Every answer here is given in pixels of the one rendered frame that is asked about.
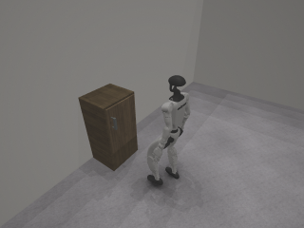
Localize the right robot thigh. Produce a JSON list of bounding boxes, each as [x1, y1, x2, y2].
[[167, 127, 183, 156]]

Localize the robot left forearm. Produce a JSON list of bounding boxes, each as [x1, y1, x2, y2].
[[157, 126, 170, 150]]

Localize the robot left hand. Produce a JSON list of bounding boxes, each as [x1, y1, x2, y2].
[[152, 147, 162, 161]]

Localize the robot right upper arm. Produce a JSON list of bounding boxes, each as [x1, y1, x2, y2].
[[180, 92, 191, 116]]

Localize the robot left foot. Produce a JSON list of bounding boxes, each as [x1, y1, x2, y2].
[[147, 175, 163, 185]]

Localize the cupboard door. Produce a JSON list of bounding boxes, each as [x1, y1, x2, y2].
[[105, 94, 137, 154]]

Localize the handle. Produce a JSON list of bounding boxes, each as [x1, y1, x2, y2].
[[110, 117, 118, 130]]

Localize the robot right forearm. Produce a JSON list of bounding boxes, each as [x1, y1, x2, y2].
[[180, 114, 190, 126]]

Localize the robot left upper arm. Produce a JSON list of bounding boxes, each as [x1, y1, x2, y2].
[[161, 101, 173, 133]]

